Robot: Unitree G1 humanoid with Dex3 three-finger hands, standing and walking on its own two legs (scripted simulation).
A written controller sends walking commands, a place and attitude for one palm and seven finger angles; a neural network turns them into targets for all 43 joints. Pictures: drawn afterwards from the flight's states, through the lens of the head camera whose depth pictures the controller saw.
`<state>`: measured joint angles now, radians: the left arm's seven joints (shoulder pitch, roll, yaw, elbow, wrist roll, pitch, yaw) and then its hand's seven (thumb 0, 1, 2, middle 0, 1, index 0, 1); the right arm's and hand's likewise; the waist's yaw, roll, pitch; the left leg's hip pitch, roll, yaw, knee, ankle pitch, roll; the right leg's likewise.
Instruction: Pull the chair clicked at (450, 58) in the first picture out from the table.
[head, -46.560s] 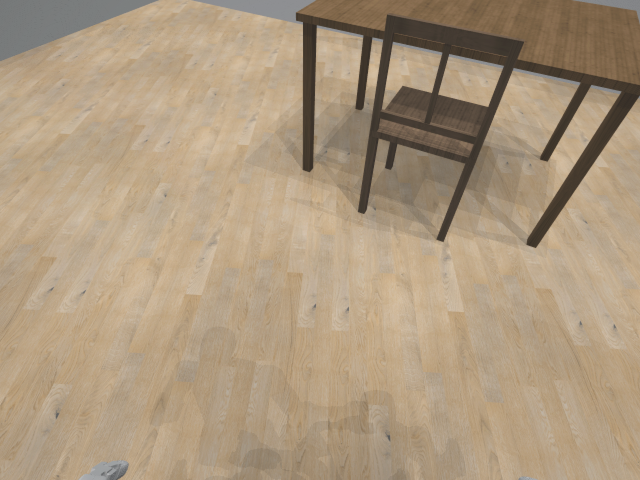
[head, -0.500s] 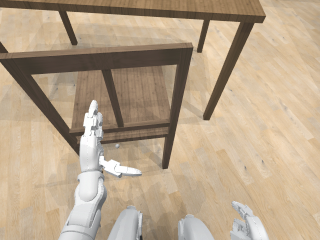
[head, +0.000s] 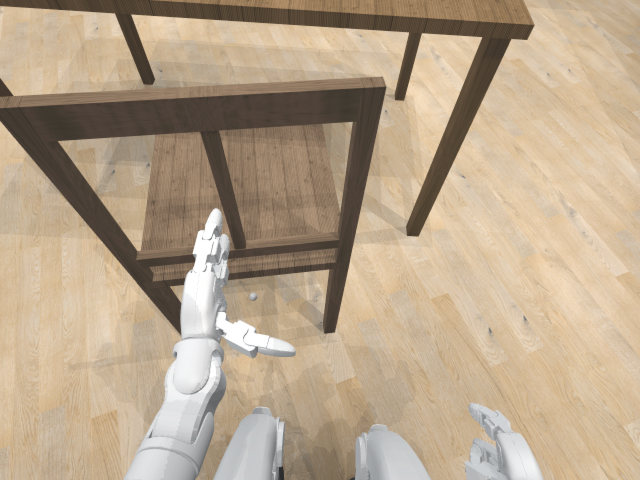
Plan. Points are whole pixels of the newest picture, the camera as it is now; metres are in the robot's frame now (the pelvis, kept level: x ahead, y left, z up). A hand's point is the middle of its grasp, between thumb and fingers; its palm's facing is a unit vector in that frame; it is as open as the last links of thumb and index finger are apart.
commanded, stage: aim the fingers beside a spindle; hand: left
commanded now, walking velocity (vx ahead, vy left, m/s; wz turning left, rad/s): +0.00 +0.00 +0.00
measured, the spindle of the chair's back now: (227, 197) +0.49 +0.16 +0.01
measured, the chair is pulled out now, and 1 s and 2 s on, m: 0.24 0.24 0.24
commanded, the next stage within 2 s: none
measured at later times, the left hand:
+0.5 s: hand (242, 277) +0.35 +0.11 +0.04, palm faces +0.13 -0.99 +0.00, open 17.0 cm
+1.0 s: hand (246, 293) +0.34 +0.11 +0.01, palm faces +0.11 -0.99 -0.02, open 17.0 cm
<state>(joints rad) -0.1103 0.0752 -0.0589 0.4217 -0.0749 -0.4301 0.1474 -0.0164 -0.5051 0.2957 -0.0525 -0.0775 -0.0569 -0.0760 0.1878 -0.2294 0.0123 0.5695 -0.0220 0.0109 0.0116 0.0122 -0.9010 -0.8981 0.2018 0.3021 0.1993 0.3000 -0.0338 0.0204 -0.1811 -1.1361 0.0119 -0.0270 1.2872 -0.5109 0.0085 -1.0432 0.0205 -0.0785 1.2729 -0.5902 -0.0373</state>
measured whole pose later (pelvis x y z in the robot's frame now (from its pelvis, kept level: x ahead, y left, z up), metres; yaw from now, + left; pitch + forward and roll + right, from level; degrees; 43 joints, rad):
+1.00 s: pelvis +0.00 +0.00 +0.00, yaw +0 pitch +21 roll -2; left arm -0.13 0.08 -0.04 0.43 -0.05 -0.41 0.20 -0.02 -0.50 0.30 -0.06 -0.08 -0.06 -0.08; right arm 0.17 -0.21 0.02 0.55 -0.03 0.04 0.02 0.01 -0.90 -0.90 0.20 0.30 0.20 0.30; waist -0.04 0.02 -0.18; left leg -1.14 0.01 -0.02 1.29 -0.51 0.01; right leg -1.05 0.02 -0.07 1.28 -0.59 -0.03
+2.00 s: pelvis +0.00 +0.00 +0.00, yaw +0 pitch +20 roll -3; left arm -0.14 0.09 -0.05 0.44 -0.09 -0.40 0.14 -0.02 -0.50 0.30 -0.05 -0.08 -0.05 -0.08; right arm 0.19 -0.22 0.03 0.57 -0.01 0.03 0.02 0.01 -0.90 -0.90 0.20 0.30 0.20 0.30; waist -0.02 0.03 -0.18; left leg -1.13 0.01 -0.03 1.29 -0.51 0.02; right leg -1.04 0.02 -0.08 1.27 -0.59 -0.03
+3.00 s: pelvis +0.00 +0.01 +0.00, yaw -1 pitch +22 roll -3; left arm -0.30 0.15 0.07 0.55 -0.09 -0.41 0.15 -0.02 -0.50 0.30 -0.06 -0.08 -0.06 -0.08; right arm 0.19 -0.23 0.01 0.59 -0.03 0.04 0.01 0.01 -0.90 -0.90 0.20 0.30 0.20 0.30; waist -0.06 0.02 -0.17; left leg -1.17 0.02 -0.02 1.30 -0.52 0.02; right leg -1.07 0.03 -0.07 1.27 -0.59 -0.02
